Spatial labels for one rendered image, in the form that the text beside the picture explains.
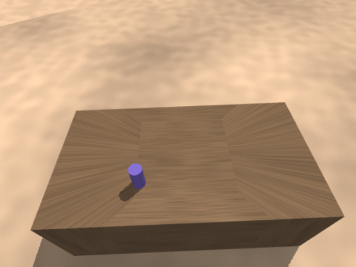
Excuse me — can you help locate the can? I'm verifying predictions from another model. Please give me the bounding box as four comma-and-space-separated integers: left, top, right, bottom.
128, 164, 146, 189

